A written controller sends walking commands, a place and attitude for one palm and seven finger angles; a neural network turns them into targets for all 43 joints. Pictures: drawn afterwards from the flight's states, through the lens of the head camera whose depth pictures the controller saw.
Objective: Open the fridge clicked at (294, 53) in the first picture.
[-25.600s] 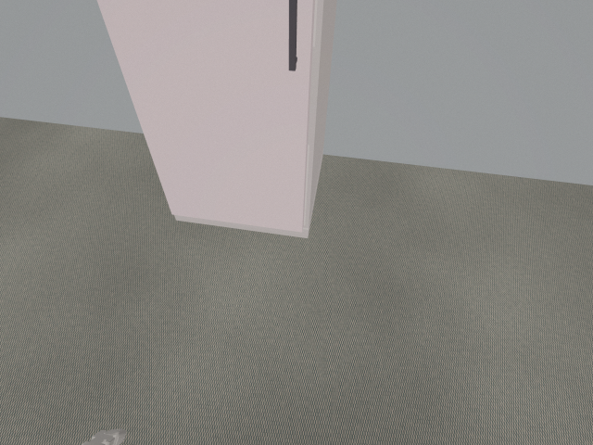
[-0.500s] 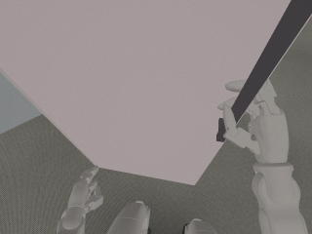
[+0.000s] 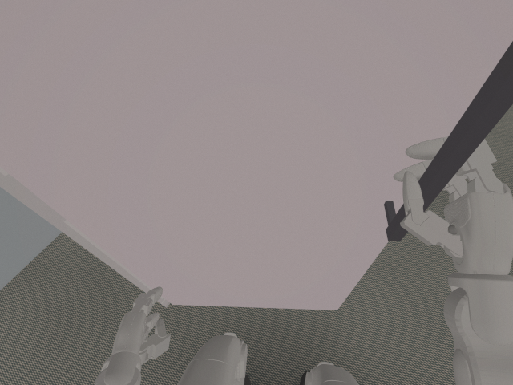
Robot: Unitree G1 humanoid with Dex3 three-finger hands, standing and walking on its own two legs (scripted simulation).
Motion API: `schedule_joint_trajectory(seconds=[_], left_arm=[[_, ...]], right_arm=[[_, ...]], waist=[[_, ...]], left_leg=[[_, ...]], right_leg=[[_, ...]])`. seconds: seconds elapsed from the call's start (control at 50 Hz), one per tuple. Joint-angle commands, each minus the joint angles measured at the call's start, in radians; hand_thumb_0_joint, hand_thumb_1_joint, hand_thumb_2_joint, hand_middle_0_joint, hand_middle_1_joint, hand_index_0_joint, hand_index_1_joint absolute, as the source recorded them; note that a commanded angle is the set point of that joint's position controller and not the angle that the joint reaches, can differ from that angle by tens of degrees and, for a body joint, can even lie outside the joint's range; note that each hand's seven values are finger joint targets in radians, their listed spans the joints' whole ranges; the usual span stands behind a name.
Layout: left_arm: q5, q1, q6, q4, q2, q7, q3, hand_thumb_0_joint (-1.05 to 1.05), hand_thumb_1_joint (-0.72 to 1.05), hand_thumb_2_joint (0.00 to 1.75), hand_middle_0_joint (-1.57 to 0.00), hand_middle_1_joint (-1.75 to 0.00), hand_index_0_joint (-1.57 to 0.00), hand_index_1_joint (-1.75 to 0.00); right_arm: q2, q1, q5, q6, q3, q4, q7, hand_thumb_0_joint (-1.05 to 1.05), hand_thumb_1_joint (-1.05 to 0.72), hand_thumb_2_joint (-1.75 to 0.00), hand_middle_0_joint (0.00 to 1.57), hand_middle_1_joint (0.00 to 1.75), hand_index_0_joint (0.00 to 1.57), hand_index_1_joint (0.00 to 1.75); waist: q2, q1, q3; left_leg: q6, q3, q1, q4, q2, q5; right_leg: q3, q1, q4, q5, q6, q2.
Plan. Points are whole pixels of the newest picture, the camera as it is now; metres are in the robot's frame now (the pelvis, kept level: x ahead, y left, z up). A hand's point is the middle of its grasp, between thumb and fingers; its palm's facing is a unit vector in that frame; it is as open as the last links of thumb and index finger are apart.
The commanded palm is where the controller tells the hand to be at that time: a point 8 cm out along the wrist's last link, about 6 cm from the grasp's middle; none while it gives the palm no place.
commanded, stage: walk backward, drawing the door open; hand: right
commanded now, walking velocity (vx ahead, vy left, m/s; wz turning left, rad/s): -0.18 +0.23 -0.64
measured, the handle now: (442, 145) +0.34 -0.16 +0.22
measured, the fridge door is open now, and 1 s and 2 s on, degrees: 59 71 70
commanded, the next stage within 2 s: stop walking and hold the door back in 0.26 s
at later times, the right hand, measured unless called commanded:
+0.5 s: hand (400, 330) +0.18 -0.11 +0.17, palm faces +0.49 +0.86 -0.15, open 5.8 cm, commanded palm +0.16 -0.15 +0.16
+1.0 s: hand (406, 296) +0.20 -0.12 +0.18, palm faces +0.52 +0.83 -0.21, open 5.3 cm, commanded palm +0.16 -0.16 +0.16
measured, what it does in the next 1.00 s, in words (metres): steps to the left, turning right: left foot, then right foot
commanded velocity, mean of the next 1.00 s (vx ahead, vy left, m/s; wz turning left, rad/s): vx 0.06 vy -0.01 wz -0.21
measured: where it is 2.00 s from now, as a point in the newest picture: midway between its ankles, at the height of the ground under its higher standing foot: outside the picture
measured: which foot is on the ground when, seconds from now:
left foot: up 0.00-0.20, down 0.22-0.48, up 0.50-0.76, down 0.78-1.00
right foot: down 0.00-0.22, up 0.24-0.46, down 0.48-0.76, up 0.78-1.00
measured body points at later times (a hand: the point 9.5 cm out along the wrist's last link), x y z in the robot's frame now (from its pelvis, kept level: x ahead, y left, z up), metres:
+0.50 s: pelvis -0.05 +0.15 +0.00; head -0.02 +0.12 +0.44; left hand +0.20 +0.34 -0.08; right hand +0.14 -0.15 +0.17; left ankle +0.00 +0.27 -0.72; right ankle -0.04 +0.08 -0.73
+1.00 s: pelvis -0.13 +0.21 +0.01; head -0.11 +0.22 +0.46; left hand +0.09 +0.40 -0.11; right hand +0.17 -0.16 +0.19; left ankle -0.04 +0.34 -0.72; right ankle -0.14 +0.06 -0.70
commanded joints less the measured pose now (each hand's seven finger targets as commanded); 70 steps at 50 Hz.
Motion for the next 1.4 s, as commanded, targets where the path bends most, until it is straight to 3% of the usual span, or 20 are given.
schedule_joint_trajectory(seconds=[0.0, 0.14, 0.18, 0.24, 0.32, 0.42, 0.48, 0.54, 0.68, 0.72, 0.76, 0.84, 0.96, 1.0, 1.04, 1.08, 1.2, 1.24, 1.28, 1.38], left_arm=[[-0.014, -0.045, -0.054, -0.103, 0.156, -0.009, 0.052, 0.0, 0.9, 0.9, -0.2, -0.3, -0.2, -0.3], [-0.043, -0.03, -0.057, -0.155, 0.153, -0.016, 0.037, 0.0, 0.9, 0.9, -0.2, -0.3, -0.2, -0.3], [-0.052, -0.017, -0.045, -0.155, 0.097, -0.015, 0.023, 0.0, 0.9, 0.9, -0.2, -0.3, -0.2, -0.3], [-0.039, -0.065, -0.042, -0.153, 0.113, -0.006, 0.031, 0.0, 0.9, 0.9, -0.2, -0.3, -0.2, -0.3], [-0.031, -0.087, -0.01, -0.168, 0.085, 0.014, -0.005, 0.0, 0.9, 0.9, -0.2, -0.3, -0.2, -0.3], [-0.035, -0.006, 0.003, -0.161, 0.13, 0.027, 0.005, 0.0, 0.9, 0.9, -0.2, -0.3, -0.2, -0.3], [-0.04, -0.033, -0.017, -0.166, 0.158, 0.001, -0.012, 0.0, 0.9, 0.9, -0.2, -0.3, -0.2, -0.3], [-0.053, -0.006, -0.017, -0.088, 0.184, 0.009, 0.009, 0.0, 0.9, 0.9, -0.2, -0.3, -0.2, -0.3], [-0.056, -0.024, 0.015, -0.074, 0.199, 0.029, -0.018, 0.0, 0.9, 0.9, -0.2, -0.3, -0.2, -0.3], [-0.05, -0.019, 0.02, -0.054, 0.182, 0.03, -0.014, 0.0, 0.9, 0.9, -0.2, -0.3, -0.2, -0.3], [-0.033, -0.041, 0.025, -0.051, 0.2, 0.037, 0.007, 0.0, 0.9, 0.9, -0.2, -0.3, -0.2, -0.3], [-0.052, 0.015, 0.002, 0.023, 0.201, 0.029, 0.0, 0.0, 0.9, 0.9, -0.2, -0.3, -0.2, -0.3], [-0.052, 0.06, -0.02, 0.013, 0.193, 0.039, 0.013, 0.0, 0.9, 0.9, -0.2, -0.3, -0.2, -0.3], [-0.055, 0.094, -0.033, 0.016, 0.241, 0.039, 0.036, 0.0, 0.9, 0.9, -0.2, -0.3, -0.2, -0.3], [-0.071, 0.098, -0.023, -0.011, 0.251, 0.023, 0.041, 0.0, 0.9, 0.9, -0.2, -0.3, -0.2, -0.3], [-0.072, 0.087, -0.019, -0.017, 0.206, 0.025, 0.013, 0.0, 0.9, 0.9, -0.2, -0.3, -0.2, -0.3], [-0.068, 0.118, -0.004, -0.014, 0.249, 0.024, 0.011, 0.0, 0.9, 0.9, -0.2, -0.3, -0.2, -0.3], [-0.062, 0.121, 0.003, -0.024, 0.224, 0.024, 0.015, 0.0, 0.9, 0.9, -0.2, -0.3, -0.2, -0.3], [-0.074, 0.106, 0.005, -0.032, 0.243, 0.018, 0.038, 0.0, 0.9, 0.9, -0.2, -0.3, -0.2, -0.3], [-0.061, 0.078, -0.014, -0.014, 0.214, 0.026, -0.006, 0.0, 0.9, 0.9, -0.2, -0.3, -0.2, -0.3]], right_arm=[[-0.083, -0.196, -0.007, -0.092, -0.086, -0.304, -0.012, 0.0, -0.9, -0.9, 0.45, 1.4, 0.45, 1.4], [-0.125, -0.159, 0.029, -0.079, -0.167, -0.214, -0.053, 0.0, -0.9, -0.9, 0.45, 1.4, 0.45, 1.4], [-0.235, -0.154, 0.021, -0.078, -0.24, -0.229, -0.069, 0.0, -0.9, -0.9, 0.45, 1.4, 0.45, 1.4], [-0.253, -0.105, 0.029, -0.079, -0.288, -0.256, -0.086, 0.0, -0.9, -0.9, 0.45, 1.4, 0.45, 1.4], [-0.213, -0.057, 0.039, -0.093, -0.281, -0.249, -0.094, 0.0, -0.9, -0.9, 0.45, 1.4, 0.45, 1.4], [-0.111, -0.276, 0.029, -0.081, -0.131, -0.052, -0.099, 0.0, -0.9, -0.9, 0.45, 1.4, 0.45, 1.4], [-0.068, -0.466, 0.025, -0.114, -0.022, -0.014, -0.097, 0.0, -0.9, -0.9, 0.45, 1.4, 0.45, 1.4], [-0.092, -0.725, 0.001, -0.087, -0.009, 0.206, -0.101, 0.0, -0.9, -0.9, 0.45, 1.4, 0.45, 1.4], [-0.127, -1.012, 0.025, -0.028, -0.023, 0.632, -0.085, 0.0, -0.9, -0.9, 0.45, 1.4, 0.45, 1.4], [-0.169, -1.086, 0.022, -0.032, -0.045, 0.729, -0.074, 0.0, -0.9, -0.9, 0.45, 1.4, 0.45, 1.4], [-0.279, -1.136, 0.036, -0.036, -0.139, 0.801, -0.059, 0.0, -0.9, -0.9, 0.45, 1.4, 0.45, 1.4], [-0.295, -1.297, 0.026, -0.096, -0.135, 1.035, -0.059, 0.0, -0.9, -0.9, 0.45, 1.4, 0.45, 1.4], [-0.236, -1.303, 0.017, -0.14, -0.122, 1.069, -0.034, 0.0, -0.9, -0.9, 0.45, 1.4, 0.45, 1.4], [-0.222, -1.288, 0.023, -0.155, -0.132, 1.059, -0.026, 0.0, -0.9, -0.9, 0.45, 1.4, 0.45, 1.4], [-0.102, -1.331, 0.043, -0.156, -0.028, 1.027, -0.011, 0.0, -0.9, -0.9, 0.45, 1.4, 0.45, 1.4], [-0.134, -1.364, 0.039, -0.167, -0.042, 0.974, -0.015, 0.0, -0.9, -0.9, 0.45, 1.4, 0.45, 1.4], [-0.277, -1.186, 0.015, -0.139, -0.139, 0.95, -0.021, 0.0, -0.9, -0.9, 0.45, 1.4, 0.45, 1.4], [-0.378, -1.155, -0.005, -0.14, -0.204, 0.939, -0.034, 0.0, -0.9, -0.9, 0.45, 1.4, 0.45, 1.4], [-0.442, -1.063, 0.013, -0.108, -0.28, 0.994, -0.036, 0.0, -0.9, -0.9, 0.45, 1.4, 0.45, 1.4], [-0.458, -1.036, 0.012, -0.148, -0.332, 0.961, -0.036, 0.0, -0.9, -0.9, 0.45, 1.4, 0.45, 1.4]], waist=[[-0.311, -0.027, -0.367], [-0.297, -0.043, -0.397], [0.097, -0.029, -0.386], [0.198, -0.044, -0.402], [0.111, -0.041, -0.381], [0.069, -0.001, -0.455], [-0.447, -0.03, -0.493], [-0.223, 0.001, -0.384], [-0.268, -0.046, -0.412], [-0.099, -0.058, -0.401], [0.194, -0.085, -0.281], [0.184, -0.036, -0.335], [0.177, -0.041, -0.419], [-0.008, -0.03, -0.45], [-0.216, -0.019, -0.463], [-0.237, -0.006, -0.423], [-0.212, -0.027, -0.465], [-0.002, -0.018, -0.481], [0.222, -0.057, -0.425], [0.098, -0.046, -0.449]], left_leg=[[-0.02, -0.105, -0.004, -0.055, 0.052, 0.091], [-0.03, 0.051, 0.414, -0.617, -0.048, 0.109], [0.054, -0.132, 0.375, -0.801, 0.175, 0.261], [0.233, -0.243, 0.38, -0.656, 0.388, 0.634], [0.189, 0.007, 0.44, -0.558, 0.309, 0.863], [0.089, -0.022, 0.331, -0.415, 0.261, 0.735], [-0.008, -0.053, -0.004, -0.004, 0.057, -0.226], [-0.011, -0.074, 0.029, -0.016, 0.05, -0.038], [0.012, 0.119, 0.41, -0.389, -0.048, -0.021], [0.067, -0.04, 0.443, -0.668, 0.051, -0.087], [0.244, -0.68, 0.299, -0.933, 0.413, -0.302], [0.141, -0.331, 0.377, -0.748, 0.301, -0.048], [0.118, -0.156, 0.274, -0.67, 0.209, 0.048], [0.069, -0.07, 0.18, -0.464, 0.116, 0.095], [0.01, 0.033, -0.025, -0.193, -0.018, -0.117], [0.02, -0.047, -0.051, -0.095, 0.036, -0.106], [0.028, 0.024, 0.386, -0.584, 0.024, 0.156], [0.1, -0.202, 0.513, -0.67, 0.21, 0.291], [0.163, -0.428, 0.536, -0.753, 0.336, 0.373], [0.163, -0.193, 0.525, -0.651, 0.285, 0.582]], right_leg=[[0.339, 0.226, -0.314, 0.25, -0.086, -0.311], [0.255, 0.023, -0.237, -0.021, -0.029, -0.154], [0.081, -0.048, 0.149, -0.197, 0.062, 0.045], [0.129, -0.263, 0.677, -0.346, 0.072, 0.029], [-0.003, -0.134, 0.298, -0.306, 0.075, 0.014], [-0.003, 0.197, -0.213, 0.081, 0.044, 0.032], [0.528, 0.425, -0.269, 0.848, -0.175, -0.393], [0.363, 0.238, -0.299, 0.272, -0.157, -0.285], [0.213, -0.063, -0.386, -0.469, -0.063, -0.134], [0.139, -0.098, -0.126, -0.372, -0.025, -0.057], [0.121, -0.325, 0.484, -0.214, 0.059, 0.092], [0.15, -0.322, 0.499, -0.072, 0.059, 0.024], [-0.094, 0.171, -0.141, -0.037, 0.04, 0.083], [0.032, 0.337, -0.253, 0.041, 0.016, -0.034], [0.421, 0.409, -0.33, 0.127, -0.128, -0.317], [0.524, 0.29, -0.378, -0.025, -0.202, -0.37], [0.078, 0.103, -0.12, 0.176, -0.043, -0.198], [-0.016, -0.071, 0.067, -0.011, 0.023, -0.083], [0.09, -0.218, 0.321, -0.285, 0.048, 0.01], [0.091, -0.143, 0.225, -0.165, 0.052, -0.002]])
